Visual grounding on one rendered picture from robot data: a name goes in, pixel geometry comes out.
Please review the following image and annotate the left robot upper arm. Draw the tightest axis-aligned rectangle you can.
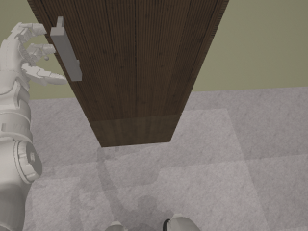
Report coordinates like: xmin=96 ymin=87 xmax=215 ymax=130
xmin=0 ymin=140 xmax=43 ymax=231

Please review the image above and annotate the left robot shin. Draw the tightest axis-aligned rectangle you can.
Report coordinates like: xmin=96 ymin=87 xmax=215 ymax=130
xmin=111 ymin=221 xmax=121 ymax=226

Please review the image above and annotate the robot left forearm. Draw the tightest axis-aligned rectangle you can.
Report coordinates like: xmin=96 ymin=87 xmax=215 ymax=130
xmin=0 ymin=70 xmax=33 ymax=144

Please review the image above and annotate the right robot thigh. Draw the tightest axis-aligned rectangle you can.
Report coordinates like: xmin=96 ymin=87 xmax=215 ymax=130
xmin=167 ymin=217 xmax=201 ymax=231

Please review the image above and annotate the handle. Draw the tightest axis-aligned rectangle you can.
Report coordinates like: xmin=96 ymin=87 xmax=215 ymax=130
xmin=50 ymin=16 xmax=83 ymax=82

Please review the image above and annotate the cupboard door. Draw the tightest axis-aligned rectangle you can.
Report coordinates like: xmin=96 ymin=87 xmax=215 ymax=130
xmin=31 ymin=0 xmax=225 ymax=122

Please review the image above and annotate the left robot hand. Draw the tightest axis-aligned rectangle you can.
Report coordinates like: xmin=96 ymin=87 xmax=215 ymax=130
xmin=0 ymin=22 xmax=67 ymax=86

